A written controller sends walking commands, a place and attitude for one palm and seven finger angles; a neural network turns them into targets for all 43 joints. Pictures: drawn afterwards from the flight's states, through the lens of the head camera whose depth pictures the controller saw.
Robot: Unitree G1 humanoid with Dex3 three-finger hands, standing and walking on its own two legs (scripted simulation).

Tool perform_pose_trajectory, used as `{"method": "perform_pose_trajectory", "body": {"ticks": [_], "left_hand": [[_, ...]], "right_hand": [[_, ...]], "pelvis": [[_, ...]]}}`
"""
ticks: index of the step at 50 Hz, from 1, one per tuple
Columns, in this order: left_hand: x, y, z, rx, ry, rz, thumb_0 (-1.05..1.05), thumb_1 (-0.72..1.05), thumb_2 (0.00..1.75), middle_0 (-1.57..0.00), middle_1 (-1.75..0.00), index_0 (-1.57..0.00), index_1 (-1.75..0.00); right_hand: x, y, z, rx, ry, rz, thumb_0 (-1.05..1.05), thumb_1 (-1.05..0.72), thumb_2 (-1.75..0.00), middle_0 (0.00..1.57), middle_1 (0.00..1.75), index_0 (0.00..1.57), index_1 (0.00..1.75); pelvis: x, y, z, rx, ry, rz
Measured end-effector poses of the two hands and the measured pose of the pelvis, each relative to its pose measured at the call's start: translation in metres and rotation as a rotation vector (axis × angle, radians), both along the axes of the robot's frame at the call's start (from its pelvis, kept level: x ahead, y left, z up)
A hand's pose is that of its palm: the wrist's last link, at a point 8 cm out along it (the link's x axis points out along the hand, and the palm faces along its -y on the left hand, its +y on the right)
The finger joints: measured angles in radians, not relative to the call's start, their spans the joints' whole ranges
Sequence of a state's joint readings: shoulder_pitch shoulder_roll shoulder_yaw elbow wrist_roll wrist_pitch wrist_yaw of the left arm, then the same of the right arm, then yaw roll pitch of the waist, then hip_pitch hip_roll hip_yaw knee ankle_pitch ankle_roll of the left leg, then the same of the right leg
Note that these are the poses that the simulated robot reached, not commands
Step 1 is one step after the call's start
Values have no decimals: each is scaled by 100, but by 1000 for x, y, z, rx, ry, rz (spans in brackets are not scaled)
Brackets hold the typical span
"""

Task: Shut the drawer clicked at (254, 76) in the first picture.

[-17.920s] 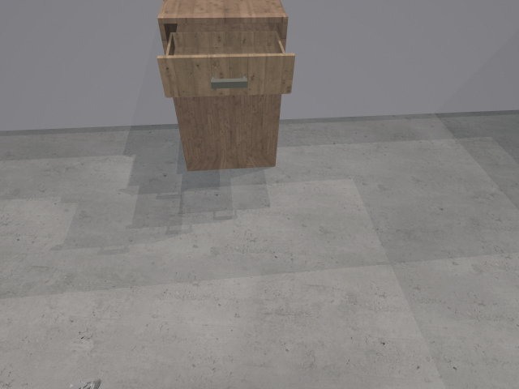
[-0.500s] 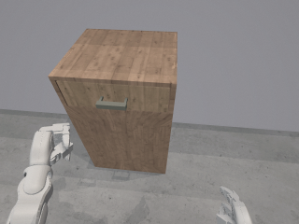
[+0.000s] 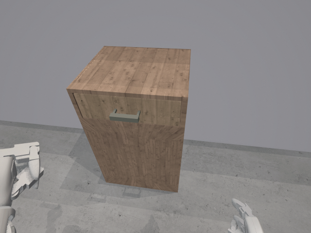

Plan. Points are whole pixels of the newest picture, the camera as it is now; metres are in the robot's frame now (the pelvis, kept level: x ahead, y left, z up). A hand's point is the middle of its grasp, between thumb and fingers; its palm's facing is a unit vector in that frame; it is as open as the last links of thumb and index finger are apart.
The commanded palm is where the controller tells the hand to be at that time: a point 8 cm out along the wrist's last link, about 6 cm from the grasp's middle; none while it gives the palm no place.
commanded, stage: draw the hand back to the body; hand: left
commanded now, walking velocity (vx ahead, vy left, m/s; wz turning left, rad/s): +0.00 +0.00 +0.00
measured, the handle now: (125, 114) +0.58 +0.22 -0.06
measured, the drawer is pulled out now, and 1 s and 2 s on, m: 0.00 0.00 0.00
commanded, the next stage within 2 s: step back with the hand held close in 0.10 s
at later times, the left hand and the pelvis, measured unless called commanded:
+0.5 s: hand (46, 173) +0.18 +0.25 +0.15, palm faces +0.32 -0.81 -0.49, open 3.3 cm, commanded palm +0.11 +0.29 +0.18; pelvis -0.02 +0.01 +0.00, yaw -1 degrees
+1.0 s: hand (24, 207) +0.11 +0.25 +0.15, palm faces +0.37 -0.81 -0.45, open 3.3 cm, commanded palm +0.05 +0.29 +0.18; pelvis -0.08 +0.01 -0.01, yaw +0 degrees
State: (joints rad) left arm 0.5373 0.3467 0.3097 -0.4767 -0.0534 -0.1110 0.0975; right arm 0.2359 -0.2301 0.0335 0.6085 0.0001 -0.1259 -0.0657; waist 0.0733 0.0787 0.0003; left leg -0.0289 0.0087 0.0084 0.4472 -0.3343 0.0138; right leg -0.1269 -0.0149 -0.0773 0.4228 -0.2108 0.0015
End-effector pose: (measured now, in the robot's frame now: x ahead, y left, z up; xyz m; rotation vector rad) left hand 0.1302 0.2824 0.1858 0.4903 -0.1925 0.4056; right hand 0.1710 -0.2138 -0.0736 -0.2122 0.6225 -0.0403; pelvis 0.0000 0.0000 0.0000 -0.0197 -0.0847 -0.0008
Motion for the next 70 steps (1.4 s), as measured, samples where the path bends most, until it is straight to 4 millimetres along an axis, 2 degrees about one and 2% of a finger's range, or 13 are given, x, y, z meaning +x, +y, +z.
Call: {"method": "perform_pose_trajectory", "body": {"ticks": [10, 13, 18, 25, 30, 36, 42, 50, 56, 61, 67, 70], "left_hand": [[0, -5, -15, -42, 25, 11, 2, 89, 90, -141, -160, -141, -159], [1, -8, -10, -27, 8, -7, 2, 89, 90, -141, -160, -141, -159], [7, 0, 1, 45, -22, -22, 2, 89, 90, -141, -160, -141, -159], [10, 4, -17, 51, 94, -77, 2, 89, 90, -141, -160, -140, -159], [-4, 10, -13, 85, 94, -97, 2, 89, 90, -141, -160, -140, -159], [-27, 18, -1, 121, 9, -71, 2, 89, 90, -141, -160, -140, -159], [-45, 16, -9, 96, -24, -30, 2, 89, 90, -141, -160, -141, -159], [-59, 3, -16, 65, -52, -88, 2, 89, 90, -141, -160, -141, -159], [-65, 11, -6, 145, -69, -100, 2, 89, 90, -141, -160, -141, -159], [-74, 14, 0, 200, -77, -73, 2, 89, 90, -141, -160, -141, -159], [-90, -3, -10, 150, -39, -116, 2, 89, 90, -141, -160, -141, -159], [-102, -7, -10, 129, -49, -145, 2, 89, 90, -141, -160, -141, -159]], "right_hand": [[-10, -5, -2, -6, -2, -7, 1, -91, -89, 20, 30, 21, 29], [-13, -6, -1, -6, -6, -13, 1, -91, -89, 20, 30, 21, 29], [-21, -13, -2, -16, 35, -55, 1, -90, -89, 20, 30, 21, 30], [-43, -21, -10, -41, 121, -130, 1, -91, -89, 20, 30, 21, 29], [-54, -17, -10, -54, 139, -153, 1, -91, -89, 20, 30, 21, 29], [-57, -5, -6, -44, 86, -133, 1, -91, -89, 20, 30, 21, 29], [-63, 1, -5, -19, 30, -101, 1, -91, -89, 20, 30, 21, 29], [-95, -12, -6, -79, 79, -97, 1, -90, -89, 20, 30, 21, 30], [-122, -20, -7, -109, 119, -146, 1, -90, -89, 20, 30, 21, 30], [-125, -22, -12, -97, 125, -139, 1, -90, -89, 20, 30, 21, 30], [-121, -23, -12, -75, 92, -111, 1, -90, -89, 20, 30, 21, 30], [-125, -22, -8, -75, 77, -116, 1, -91, -89, 20, 30, 21, 30]], "pelvis": [[-8, -5, 0, 5, -5, 0], [-8, -6, 0, 3, -3, -2], [-14, -2, 1, -3, 42, -7], [-24, 11, 1, 12, 90, -15], [-31, 17, -2, 18, 94, -10], [-46, 19, -6, 30, 76, -12], [-64, 14, -11, 28, 66, -9], [-84, 11, -14, 6, 89, -2], [-89, 12, -12, -6, 96, 36], [-96, 6, -15, 3, 103, 29], [-118, 2, -16, 6, 100, 19], [-129, 3, -17, 3, 103, 27]]}}
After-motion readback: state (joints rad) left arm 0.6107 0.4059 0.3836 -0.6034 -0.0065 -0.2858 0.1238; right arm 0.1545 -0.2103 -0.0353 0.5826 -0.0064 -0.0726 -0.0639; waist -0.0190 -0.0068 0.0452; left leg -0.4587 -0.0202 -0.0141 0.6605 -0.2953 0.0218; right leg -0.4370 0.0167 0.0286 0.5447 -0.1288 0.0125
